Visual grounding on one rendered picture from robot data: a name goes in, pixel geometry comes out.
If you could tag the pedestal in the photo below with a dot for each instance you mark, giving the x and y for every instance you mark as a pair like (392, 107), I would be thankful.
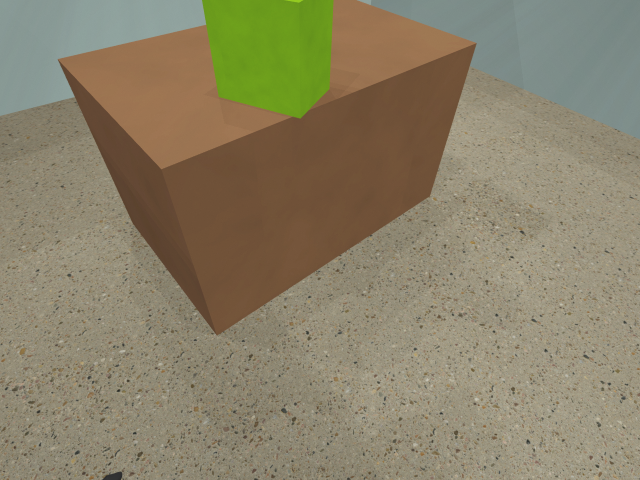
(241, 203)

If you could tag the carton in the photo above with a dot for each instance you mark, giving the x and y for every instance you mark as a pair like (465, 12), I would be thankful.
(271, 54)

